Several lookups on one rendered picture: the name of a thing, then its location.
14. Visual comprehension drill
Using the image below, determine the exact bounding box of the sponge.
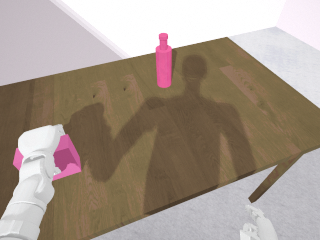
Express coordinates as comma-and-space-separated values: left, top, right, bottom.
13, 134, 82, 181

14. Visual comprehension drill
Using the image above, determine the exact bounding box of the robot left forearm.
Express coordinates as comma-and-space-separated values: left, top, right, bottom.
0, 151, 55, 240

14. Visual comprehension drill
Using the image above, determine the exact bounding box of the right robot hand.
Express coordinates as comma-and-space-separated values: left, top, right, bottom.
240, 205, 278, 240

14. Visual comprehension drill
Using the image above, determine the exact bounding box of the table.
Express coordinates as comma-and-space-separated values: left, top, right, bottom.
0, 37, 320, 240

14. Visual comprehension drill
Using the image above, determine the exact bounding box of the left robot hand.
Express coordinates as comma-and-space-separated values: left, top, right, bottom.
18, 124, 65, 175

